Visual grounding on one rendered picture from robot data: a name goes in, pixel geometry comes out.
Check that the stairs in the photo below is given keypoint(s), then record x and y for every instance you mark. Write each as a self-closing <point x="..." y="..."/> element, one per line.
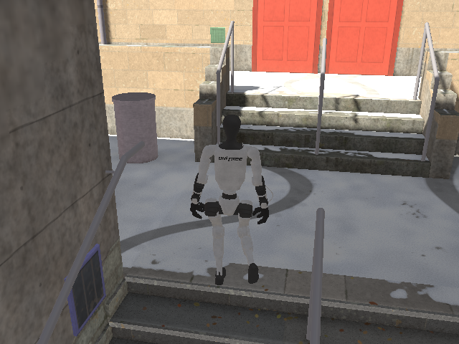
<point x="258" y="325"/>
<point x="357" y="135"/>

